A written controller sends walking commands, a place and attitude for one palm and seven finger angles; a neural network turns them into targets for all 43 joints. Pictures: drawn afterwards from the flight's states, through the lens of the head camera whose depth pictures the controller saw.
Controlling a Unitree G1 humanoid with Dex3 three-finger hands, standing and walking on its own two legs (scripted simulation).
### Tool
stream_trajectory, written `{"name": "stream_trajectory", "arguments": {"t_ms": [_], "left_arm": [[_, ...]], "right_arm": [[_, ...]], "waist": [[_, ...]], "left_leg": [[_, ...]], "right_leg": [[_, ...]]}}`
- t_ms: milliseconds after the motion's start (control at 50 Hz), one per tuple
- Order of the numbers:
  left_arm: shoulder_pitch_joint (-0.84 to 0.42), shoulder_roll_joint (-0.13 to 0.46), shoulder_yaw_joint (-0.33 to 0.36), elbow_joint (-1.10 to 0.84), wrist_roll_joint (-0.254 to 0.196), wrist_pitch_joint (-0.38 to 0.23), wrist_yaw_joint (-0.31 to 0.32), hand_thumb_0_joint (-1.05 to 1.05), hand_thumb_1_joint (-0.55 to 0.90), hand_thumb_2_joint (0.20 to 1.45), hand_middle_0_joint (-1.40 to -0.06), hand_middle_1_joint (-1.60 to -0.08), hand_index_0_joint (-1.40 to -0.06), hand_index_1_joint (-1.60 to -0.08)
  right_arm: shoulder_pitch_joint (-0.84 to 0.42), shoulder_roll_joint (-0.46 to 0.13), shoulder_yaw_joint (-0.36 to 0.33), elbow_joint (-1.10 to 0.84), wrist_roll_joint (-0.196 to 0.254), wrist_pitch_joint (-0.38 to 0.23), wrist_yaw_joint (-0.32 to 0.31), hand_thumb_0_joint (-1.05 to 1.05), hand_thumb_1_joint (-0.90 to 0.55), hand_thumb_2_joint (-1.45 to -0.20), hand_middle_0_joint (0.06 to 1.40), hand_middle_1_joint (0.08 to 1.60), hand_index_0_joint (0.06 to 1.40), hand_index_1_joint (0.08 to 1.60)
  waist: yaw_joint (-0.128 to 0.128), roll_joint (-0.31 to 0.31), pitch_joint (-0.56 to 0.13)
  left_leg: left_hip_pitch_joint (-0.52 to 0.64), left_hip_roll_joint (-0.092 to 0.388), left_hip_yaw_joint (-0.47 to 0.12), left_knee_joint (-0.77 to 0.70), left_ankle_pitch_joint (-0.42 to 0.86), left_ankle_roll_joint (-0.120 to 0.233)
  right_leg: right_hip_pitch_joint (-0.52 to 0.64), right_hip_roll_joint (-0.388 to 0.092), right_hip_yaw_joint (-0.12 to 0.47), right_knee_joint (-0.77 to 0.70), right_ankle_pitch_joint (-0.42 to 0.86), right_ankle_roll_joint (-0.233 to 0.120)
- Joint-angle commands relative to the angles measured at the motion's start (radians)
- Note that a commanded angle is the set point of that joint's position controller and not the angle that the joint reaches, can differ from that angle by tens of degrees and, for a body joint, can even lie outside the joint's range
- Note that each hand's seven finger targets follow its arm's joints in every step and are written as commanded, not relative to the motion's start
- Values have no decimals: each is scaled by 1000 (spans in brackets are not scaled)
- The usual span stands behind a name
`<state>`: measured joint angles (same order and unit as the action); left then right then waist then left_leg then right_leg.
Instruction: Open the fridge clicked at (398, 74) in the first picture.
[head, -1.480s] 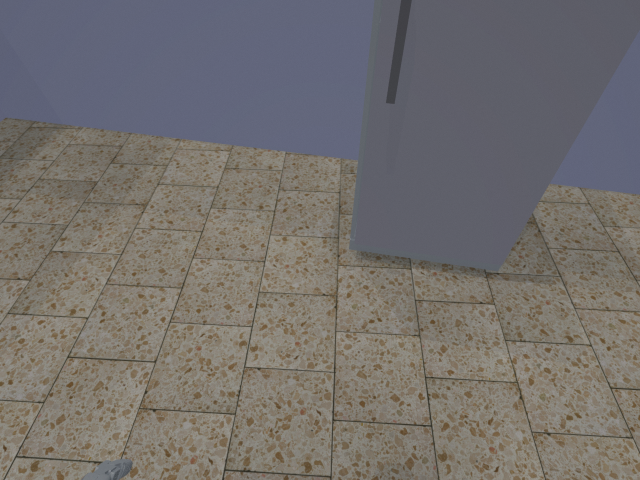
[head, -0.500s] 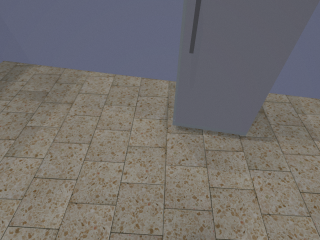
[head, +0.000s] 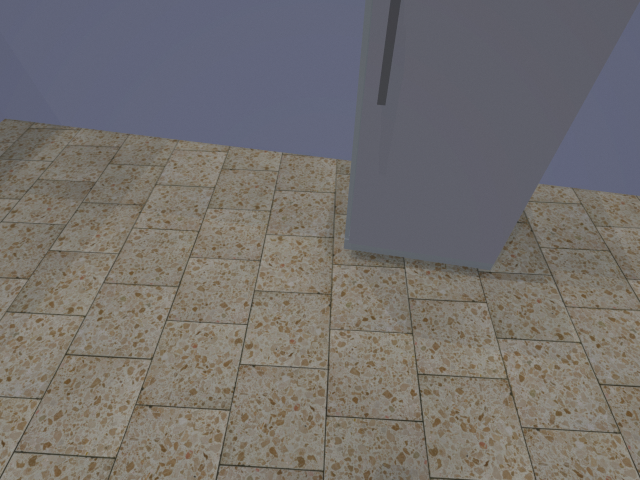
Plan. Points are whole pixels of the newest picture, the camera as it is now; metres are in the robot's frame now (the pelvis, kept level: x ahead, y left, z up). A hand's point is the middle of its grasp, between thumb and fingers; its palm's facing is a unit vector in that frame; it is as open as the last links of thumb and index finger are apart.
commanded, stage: walk to a spot facing it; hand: left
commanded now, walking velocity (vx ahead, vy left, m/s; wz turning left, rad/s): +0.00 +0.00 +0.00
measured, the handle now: (391, 30) +1.05 -0.11 +0.13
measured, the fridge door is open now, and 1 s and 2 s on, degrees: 0 0 0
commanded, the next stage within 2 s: none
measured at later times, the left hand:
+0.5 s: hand out of the picture +0.11 +0.16 -0.18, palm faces -0.14 -0.96 -0.24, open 7.4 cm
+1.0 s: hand (232, 370) +0.33 +0.18 -0.20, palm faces -0.37 -0.90 -0.20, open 7.4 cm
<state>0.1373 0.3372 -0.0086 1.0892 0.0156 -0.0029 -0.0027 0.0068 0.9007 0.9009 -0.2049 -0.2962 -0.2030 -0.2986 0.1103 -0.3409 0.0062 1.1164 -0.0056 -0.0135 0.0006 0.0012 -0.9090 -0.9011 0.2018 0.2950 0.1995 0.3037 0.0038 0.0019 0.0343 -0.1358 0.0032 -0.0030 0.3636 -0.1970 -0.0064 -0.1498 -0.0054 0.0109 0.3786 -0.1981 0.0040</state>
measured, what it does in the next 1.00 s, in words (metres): walks ahead, turning right: left foot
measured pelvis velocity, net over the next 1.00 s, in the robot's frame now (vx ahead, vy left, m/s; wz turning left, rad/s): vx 0.24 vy -0.01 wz -0.51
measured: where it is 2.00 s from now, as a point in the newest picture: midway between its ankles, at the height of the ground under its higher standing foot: (332, 467)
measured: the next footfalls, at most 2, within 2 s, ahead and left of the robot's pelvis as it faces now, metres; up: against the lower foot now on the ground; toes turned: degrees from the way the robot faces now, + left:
left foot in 0.90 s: +0.38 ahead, +0.05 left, +0.00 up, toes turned -19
right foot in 1.42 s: +0.26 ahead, -0.16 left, +0.00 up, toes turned -52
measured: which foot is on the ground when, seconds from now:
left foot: down 0.00-0.44, up 0.46-0.88, down 0.90-1.00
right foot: down 0.00-0.90, up 0.92-1.00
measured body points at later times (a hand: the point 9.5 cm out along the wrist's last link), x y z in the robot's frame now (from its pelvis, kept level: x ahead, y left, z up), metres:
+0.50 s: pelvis +0.06 -0.04 -0.03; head +0.08 -0.06 +0.42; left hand +0.12 +0.21 -0.17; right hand +0.02 -0.29 -0.19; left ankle +0.01 +0.11 -0.71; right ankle +0.06 -0.13 -0.75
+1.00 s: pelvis +0.24 -0.01 -0.02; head +0.28 +0.01 +0.43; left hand +0.35 +0.23 -0.18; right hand +0.27 -0.27 -0.13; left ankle +0.34 +0.06 -0.75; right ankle +0.09 -0.09 -0.67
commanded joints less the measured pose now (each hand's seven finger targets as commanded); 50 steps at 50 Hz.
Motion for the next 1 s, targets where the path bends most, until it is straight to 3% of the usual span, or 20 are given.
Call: {"name": "stream_trajectory", "arguments": {"t_ms": [0, 100, 180, 240, 260, 320, 380, 400, 420, 440, 480, 520, 620, 780, 840, 860, 880, 900, 920, 980], "left_arm": [[-38, 211, 43, -64, -4, -28, 16, 0, 900, 900, -200, -300, -200, -300], [32, 101, 26, -46, -3, 1, 14, 0, 900, 900, -200, -300, -200, -300], [53, 108, 49, -95, 6, 26, -8, 0, 900, 900, -200, -300, -200, -300], [61, 58, 58, -142, 6, 16, -23, 0, 900, 900, -200, -300, -200, -300], [37, 42, 61, -164, 4, 11, -27, 0, 900, 900, -200, -300, -200, -300], [2, 8, 69, -197, 5, -3, -38, 0, 900, 900, -200, -300, -200, -300], [219, -23, 79, -133, 5, -9, -44, 0, 900, 900, -200, -300, -200, -300], [358, 44, 94, -89, 11, -20, -35, 0, 900, 900, -200, -300, -200, -300], [454, 165, 122, -70, 15, -36, -13, 0, 900, 900, -200, -300, -200, -300], [476, 159, 120, -73, -5, -36, 5, 0, 900, 900, -200, -300, -200, -300], [355, 98, 110, -107, -6, -40, 6, 0, 900, 900, -200, -300, -200, -300], [282, 47, 96, -129, 4, -48, 11, 0, 900, 900, -200, -300, -200, -300], [281, 36, 99, -121, 8, -64, 7, 0, 900, 900, -200, -300, -200, -300], [278, 38, 107, -129, 14, -53, 15, 0, 900, 900, -200, -300, -200, -300], [220, 38, 119, -146, 6, -40, 16, 0, 900, 900, -200, -300, -200, -300], [232, 3, 118, -156, -5, -36, 11, 0, 900, 900, -200, -300, -200, -300], [286, -63, 109, -165, -16, -33, -2, 0, 900, 900, -200, -300, -200, -300], [265, -45, 104, -178, -8, -31, 2, 0, 900, 900, -200, -300, -200, -300], [231, -40, 112, -185, -1, -25, 1, 0, 900, 900, -200, -300, -200, -300], [178, -51, 115, -181, 12, 1, -22, 0, 900, 900, -200, -300, -200, -300]], "right_arm": [[-44, -204, -43, -67, -1, -20, -12, 0, -900, -900, 200, 300, 200, 300], [32, -87, -20, -46, -12, -1, -9, 0, -900, -900, 200, 300, 200, 300], [66, -116, -45, -81, -19, 10, -10, 0, -900, -900, 200, 300, 200, 300], [126, -171, -76, -101, -15, -2, -16, 0, -900, -900, 200, 300, 200, 300], [138, -177, -85, -105, -12, -12, -18, 0, -900, -900, 200, 300, 200, 300], [166, -137, -87, -108, -18, -29, -21, 0, -900, -900, 200, 300, 200, 300], [77, -113, -87, -128, -19, -28, -21, 0, -900, -900, 200, 300, 200, 300], [67, -73, -77, -145, -10, -27, -13, 0, -900, -900, 200, 300, 200, 300], [45, 15, -56, -199, -4, -30, -3, 0, -900, -900, 200, 300, 200, 300], [-12, -16, -62, -231, -12, -37, -4, 0, -900, -900, 200, 300, 200, 300], [-27, -11, -71, -215, -8, -42, 0, 0, -900, -900, 200, 300, 200, 300], [-15, 6, -74, -202, -18, -36, 5, 0, -900, -900, 200, 300, 200, 300], [36, 60, -76, -210, -16, -18, 14, 0, -900, -900, 200, 300, 200, 300], [-81, 75, -73, -294, -5, -41, 14, 0, -900, -900, 200, 300, 200, 300], [104, 29, -83, -238, -5, -53, -10, 0, -900, -900, 200, 300, 200, 300], [240, -50, -99, -202, -12, -58, -26, 0, -900, -900, 200, 300, 200, 300], [334, -160, -120, -186, -21, -60, -29, 0, -900, -900, 200, 300, 200, 300], [330, -157, -106, -198, -12, -40, -27, 0, -900, -900, 200, 300, 200, 300], [254, -102, -95, -222, -18, -37, -25, 0, -900, -900, 200, 300, 200, 300], [130, 12, -63, -234, -20, -45, -31, 0, -900, -900, 200, 300, 200, 300]], "waist": [[-4, -13, -71], [-3, -28, -62], [-9, 9, 66], [-31, 150, 72], [-38, 180, 63], [-41, 143, 53], [73, 93, -21], [132, -101, -81], [153, -431, -50], [152, -315, -44], [98, -129, 32], [55, -52, 70], [13, -84, 15], [47, -146, 17], [-35, -107, -49], [-84, 26, -156], [-86, 338, -261], [-85, 267, -236], [-56, 170, -137], [1, 160, -14]], "left_leg": [[16, 113, -92, -49, 128, 30], [14, 106, -43, -6, -42, 8], [-56, 132, -65, -40, -375, 31], [27, 293, -229, -149, -463, 122], [79, 364, -252, -170, -351, 169], [134, 388, -148, -98, -25, 187], [-52, 281, 76, 158, 11, 81], [-214, 192, 164, 422, -63, 29], [-551, 48, 201, 749, -399, -37], [-606, 66, 60, 835, -386, -19], [-591, 131, 23, 848, -229, -15], [-538, 148, 13, 811, -166, -32], [-494, 124, 49, 674, -36, -63], [-370, 74, 64, 345, -47, -53], [-14, 46, 76, 109, 33, -38], [222, 178, -35, 64, 75, -10], [375, 505, -381, 30, 266, 94], [274, 553, -421, -9, 279, 162], [147, 537, -355, -53, 225, 184], [-44, 392, -78, -53, 341, 117]], "right_leg": [[10, -116, 102, -65, 132, -35], [-30, -100, 131, -60, -56, -29], [-202, -42, 160, -13, -341, -47], [-345, 47, 24, 279, -255, -25], [-401, 19, -15, 396, -268, -14], [-433, -53, -18, 426, -320, -8], [-57, -13, -105, 185, -112, -18], [158, -44, -17, 49, -70, -41], [265, -332, 502, -119, -92, -147], [247, -376, 630, -171, -41, -213], [111, -321, 520, -169, -166, -240], [-8, -297, 442, -171, -114, -236], [-16, -192, 263, -152, 83, -197], [6, -181, 294, -62, 250, -172], [-116, -101, 249, 137, 288, -116], [-223, -21, 183, 344, 160, -71], [-422, 95, 21, 679, -407, -2], [-435, 41, 55, 833, -449, 0], [-457, 0, 42, 905, -406, 7], [-427, -62, 2, 919, -244, 30]]}}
